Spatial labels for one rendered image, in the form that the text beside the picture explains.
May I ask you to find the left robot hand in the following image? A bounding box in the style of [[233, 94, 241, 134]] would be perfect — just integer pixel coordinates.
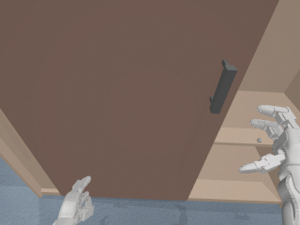
[[58, 176, 95, 225]]

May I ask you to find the right robot hand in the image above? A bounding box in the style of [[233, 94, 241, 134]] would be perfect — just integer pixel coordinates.
[[238, 105, 300, 174]]

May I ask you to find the right robot forearm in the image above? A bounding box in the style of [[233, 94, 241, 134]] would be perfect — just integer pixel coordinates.
[[277, 164, 300, 225]]

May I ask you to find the handle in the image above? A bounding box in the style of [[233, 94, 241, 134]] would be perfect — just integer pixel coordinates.
[[209, 59, 237, 114]]

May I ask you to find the wardrobe door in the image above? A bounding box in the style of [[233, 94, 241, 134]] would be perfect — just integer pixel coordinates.
[[0, 109, 56, 189], [0, 0, 279, 201]]

